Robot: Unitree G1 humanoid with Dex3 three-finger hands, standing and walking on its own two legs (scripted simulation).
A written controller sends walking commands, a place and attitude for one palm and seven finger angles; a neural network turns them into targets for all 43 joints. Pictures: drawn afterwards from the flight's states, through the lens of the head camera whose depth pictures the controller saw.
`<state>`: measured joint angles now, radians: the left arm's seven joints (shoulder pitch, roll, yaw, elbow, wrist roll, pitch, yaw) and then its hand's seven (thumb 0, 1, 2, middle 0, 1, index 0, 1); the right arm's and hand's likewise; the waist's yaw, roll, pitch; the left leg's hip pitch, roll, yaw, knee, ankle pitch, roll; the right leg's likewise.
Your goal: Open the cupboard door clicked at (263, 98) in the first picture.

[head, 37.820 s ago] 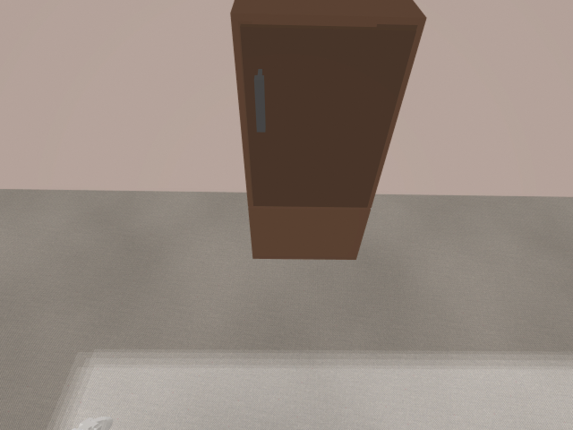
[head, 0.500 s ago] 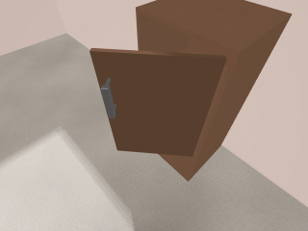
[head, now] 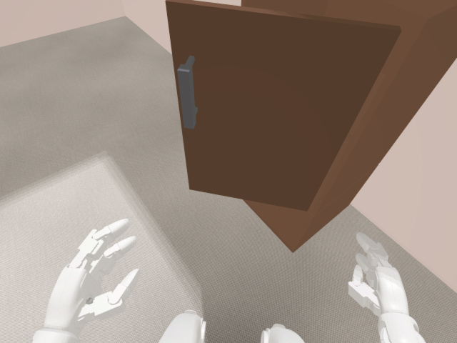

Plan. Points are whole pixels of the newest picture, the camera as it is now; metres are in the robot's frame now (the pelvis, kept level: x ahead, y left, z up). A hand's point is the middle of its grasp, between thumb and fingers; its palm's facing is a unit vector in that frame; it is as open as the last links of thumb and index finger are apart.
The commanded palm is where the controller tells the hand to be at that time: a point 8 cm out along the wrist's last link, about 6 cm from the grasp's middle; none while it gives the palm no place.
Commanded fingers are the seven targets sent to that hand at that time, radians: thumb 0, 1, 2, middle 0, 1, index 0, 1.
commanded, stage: raise the hand with hooked fingers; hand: left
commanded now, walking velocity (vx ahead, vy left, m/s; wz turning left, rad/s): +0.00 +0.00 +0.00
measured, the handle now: (190, 93) +0.58 +0.15 +0.10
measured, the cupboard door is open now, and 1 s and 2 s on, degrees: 41 41 41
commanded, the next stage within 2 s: move the hooked fingers beside the handle in 1.62 s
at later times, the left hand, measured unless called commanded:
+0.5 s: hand (92, 241) +0.24 +0.24 +0.08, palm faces -0.07 -1.00 -0.06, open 12.0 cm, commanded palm +0.22 +0.29 +0.09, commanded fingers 0.00 -0.27 0.40 -0.28 -1.05 -0.28 -1.05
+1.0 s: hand (63, 197) +0.28 +0.28 +0.12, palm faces -0.05 -1.00 -0.06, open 13.9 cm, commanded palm +0.26 +0.34 +0.12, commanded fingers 0.00 -0.50 0.30 -0.30 -1.20 -0.30 -1.20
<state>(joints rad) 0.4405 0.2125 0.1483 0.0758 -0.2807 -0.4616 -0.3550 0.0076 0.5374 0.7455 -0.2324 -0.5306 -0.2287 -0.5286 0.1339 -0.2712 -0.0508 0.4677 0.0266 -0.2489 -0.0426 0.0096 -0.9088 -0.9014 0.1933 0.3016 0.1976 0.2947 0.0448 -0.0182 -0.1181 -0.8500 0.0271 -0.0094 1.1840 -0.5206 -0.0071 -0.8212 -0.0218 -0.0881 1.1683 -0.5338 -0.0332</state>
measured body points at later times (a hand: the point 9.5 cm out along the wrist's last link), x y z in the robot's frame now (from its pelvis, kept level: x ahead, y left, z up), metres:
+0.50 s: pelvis +0.00 +0.02 +0.02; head +0.05 +0.03 +0.47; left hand +0.24 +0.29 +0.08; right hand +0.15 -0.24 -0.05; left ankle +0.04 +0.12 -0.65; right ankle +0.03 -0.10 -0.65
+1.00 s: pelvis +0.01 +0.02 +0.04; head +0.05 +0.03 +0.49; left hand +0.28 +0.34 +0.12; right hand +0.18 -0.21 -0.03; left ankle +0.04 +0.12 -0.65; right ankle +0.03 -0.10 -0.65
